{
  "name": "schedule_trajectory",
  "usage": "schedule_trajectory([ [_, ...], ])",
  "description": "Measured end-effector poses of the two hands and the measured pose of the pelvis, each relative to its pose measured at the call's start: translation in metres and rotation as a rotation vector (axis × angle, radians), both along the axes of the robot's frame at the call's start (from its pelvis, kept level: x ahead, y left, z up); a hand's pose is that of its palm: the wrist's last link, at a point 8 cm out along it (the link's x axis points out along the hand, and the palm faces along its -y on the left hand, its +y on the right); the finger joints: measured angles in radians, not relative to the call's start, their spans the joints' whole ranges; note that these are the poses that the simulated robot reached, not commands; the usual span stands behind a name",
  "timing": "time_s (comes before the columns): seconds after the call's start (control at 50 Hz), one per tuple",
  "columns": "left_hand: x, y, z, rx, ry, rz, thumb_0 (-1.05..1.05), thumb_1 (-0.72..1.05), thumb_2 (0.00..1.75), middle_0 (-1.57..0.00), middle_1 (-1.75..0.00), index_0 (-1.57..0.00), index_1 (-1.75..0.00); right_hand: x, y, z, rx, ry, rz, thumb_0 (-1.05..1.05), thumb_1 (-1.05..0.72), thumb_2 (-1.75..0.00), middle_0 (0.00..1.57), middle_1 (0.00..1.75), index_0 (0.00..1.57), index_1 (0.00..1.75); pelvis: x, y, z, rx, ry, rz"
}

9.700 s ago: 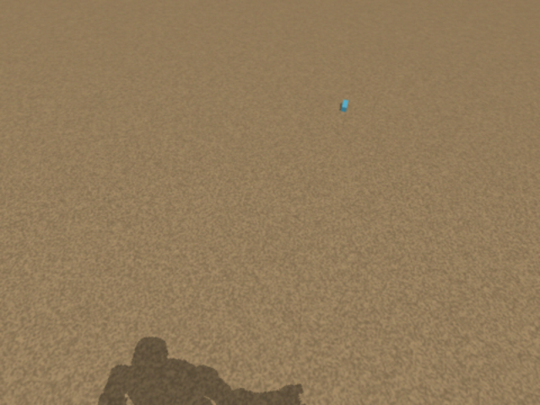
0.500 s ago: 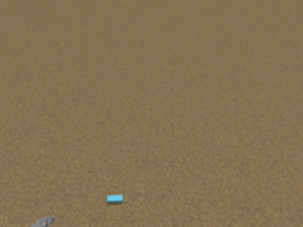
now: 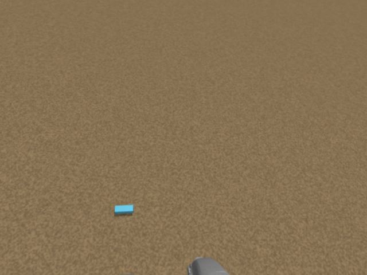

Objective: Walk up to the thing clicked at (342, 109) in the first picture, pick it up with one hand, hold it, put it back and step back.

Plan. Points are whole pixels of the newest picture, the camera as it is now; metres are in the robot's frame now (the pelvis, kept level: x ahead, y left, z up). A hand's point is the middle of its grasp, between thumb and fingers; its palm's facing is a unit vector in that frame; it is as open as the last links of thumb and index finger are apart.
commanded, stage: walk up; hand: left
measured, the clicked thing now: (124, 209) +0.50 +0.23 -0.75
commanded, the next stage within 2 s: stand in 1.62 s
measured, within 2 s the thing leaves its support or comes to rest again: neither
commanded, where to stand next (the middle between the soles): +0.13 -0.05 m, yaw +3 degrees
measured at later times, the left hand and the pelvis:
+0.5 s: hand out of the picture +0.05 +0.30 -0.12, palm faces +0.05 -0.85 -0.52, open 7.4 cm; pelvis +0.04 -0.01 -0.01, yaw +4 degrees
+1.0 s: hand out of the picture +0.05 +0.24 -0.16, palm faces +0.04 -0.93 -0.38, open 7.3 cm; pelvis +0.00 -0.03 -0.02, yaw +4 degrees
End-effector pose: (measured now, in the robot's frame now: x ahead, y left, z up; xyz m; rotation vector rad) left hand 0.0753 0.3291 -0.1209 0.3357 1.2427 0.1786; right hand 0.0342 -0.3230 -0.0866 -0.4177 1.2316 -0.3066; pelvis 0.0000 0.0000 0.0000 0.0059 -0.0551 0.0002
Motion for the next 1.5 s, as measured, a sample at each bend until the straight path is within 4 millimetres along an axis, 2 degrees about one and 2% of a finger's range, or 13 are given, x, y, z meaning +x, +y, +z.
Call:
schedule_trajectory([
  [0.08, -0.021, -0.014, 0.009, 0.011, 0.036, -0.012, 0.01, 0.91, 0.90, -0.20, -0.29, -0.21, -0.30, -0.018, -0.029, 0.005, 0.005, -0.011, -0.011, 0.00, -0.90, -0.90, 0.21, 0.30, 0.21, 0.30, 0.003, -0.017, 0.002, -0.009, -0.002, -0.024],
  [0.16, -0.039, -0.028, 0.016, 0.066, -0.010, 0.000, 0.01, 0.91, 0.90, -0.20, -0.30, -0.21, -0.30, -0.019, -0.058, -0.011, 0.005, 0.008, -0.014, 0.00, -0.90, -0.90, 0.21, 0.30, 0.21, 0.30, 0.003, -0.035, -0.007, -0.036, -0.019, -0.012],
  [0.32, -0.067, -0.035, 0.045, 0.139, -0.018, 0.068, 0.01, 0.90, 0.90, -0.20, -0.30, -0.21, -0.30, 0.033, -0.048, -0.021, 0.112, -0.043, 0.059, 0.00, -0.91, -0.90, 0.20, 0.30, 0.20, 0.30, 0.020, -0.035, 0.004, -0.037, -0.029, 0.015],
  [0.46, -0.045, -0.007, 0.050, 0.202, -0.048, 0.083, 0.01, 0.90, 0.90, -0.20, -0.30, -0.21, -0.30, 0.074, -0.010, -0.037, 0.166, -0.040, 0.106, 0.00, -0.91, -0.90, 0.20, 0.30, 0.20, 0.30, 0.035, -0.018, -0.003, -0.027, -0.020, 0.055],
  [0.56, -0.015, 0.013, 0.023, 0.163, -0.076, 0.086, 0.01, 0.90, 0.90, -0.20, -0.30, -0.21, -0.30, 0.104, 0.023, -0.046, 0.148, -0.061, 0.149, 0.00, -0.91, -0.90, 0.20, 0.30, 0.20, 0.30, 0.037, 0.001, -0.018, 0.006, -0.016, 0.077],
  [0.66, 0.007, 0.004, 0.006, 0.095, -0.080, 0.077, 0.01, 0.91, 0.90, -0.20, -0.29, -0.21, -0.30, 0.121, 0.043, -0.036, 0.148, -0.116, 0.172, 0.00, -0.91, -0.90, 0.20, 0.30, 0.21, 0.30, 0.035, 0.004, -0.016, 0.001, -0.006, 0.074],
  [0.76, 0.011, -0.013, -0.006, 0.052, -0.060, 0.054, 0.01, 0.91, 0.90, -0.20, -0.30, -0.21, -0.30, 0.132, 0.034, -0.029, 0.109, -0.173, 0.179, 0.00, -0.90, -0.90, 0.21, 0.30, 0.21, 0.30, 0.029, -0.003, -0.018, -0.007, 0.006, 0.047],
  [0.88, -0.006, -0.035, -0.009, 0.047, -0.062, 0.056, 0.01, 0.91, 0.90, -0.20, -0.30, -0.21, -0.30, 0.123, -0.007, -0.031, 0.043, -0.180, 0.160, 0.00, -0.90, -0.90, 0.21, 0.30, 0.21, 0.30, 0.010, -0.025, -0.026, -0.024, 0.005, 0.058],
  [1.02, -0.038, -0.051, 0.003, 0.027, -0.070, 0.070, 0.01, 0.91, 0.90, -0.20, -0.30, -0.21, -0.30, 0.087, -0.032, -0.020, 0.026, -0.094, 0.162, 0.00, -0.91, -0.90, 0.20, 0.30, 0.20, 0.30, 0.000, -0.032, -0.013, 0.012, 0.013, 0.078],
  [1.12, -0.070, -0.038, 0.017, 0.030, -0.068, 0.104, 0.01, 0.90, 0.90, -0.20, -0.30, -0.21, -0.30, 0.071, -0.027, -0.010, 0.044, -0.021, 0.197, 0.00, -0.91, -0.90, 0.20, 0.30, 0.20, 0.30, 0.005, -0.022, -0.002, 0.009, 0.015, 0.102],
  [1.26, -0.108, 0.009, 0.016, 0.056, 0.047, 0.145, 0.01, 0.90, 0.90, -0.20, -0.30, -0.21, -0.30, 0.084, 0.009, -0.005, 0.047, -0.113, 0.228, 0.00, -0.91, -0.90, 0.20, 0.30, 0.21, 0.30, 0.013, 0.008, -0.006, 0.016, -0.002, 0.103],
  [1.4, -0.069, 0.029, 0.009, 0.051, 0.031, 0.121, 0.01, 0.91, 0.90, -0.20, -0.29, -0.20, -0.30, 0.063, 0.018, 0.006, 0.006, -0.135, 0.160, 0.00, -0.90, -0.90, 0.21, 0.30, 0.21, 0.30, 0.024, 0.013, -0.002, 0.013, -0.030, 0.079],
  [1.5, -0.034, 0.016, 0.005, 0.039, -0.023, 0.116, 0.01, 0.91, 0.90, -0.20, -0.29, -0.20, -0.30, 0.056, 0.007, 0.005, -0.009, -0.081, 0.130, 0.00, -0.90, -0.90, 0.21, 0.30, 0.21, 0.30, 0.022, 0.004, -0.002, -0.004, -0.039, 0.069],
])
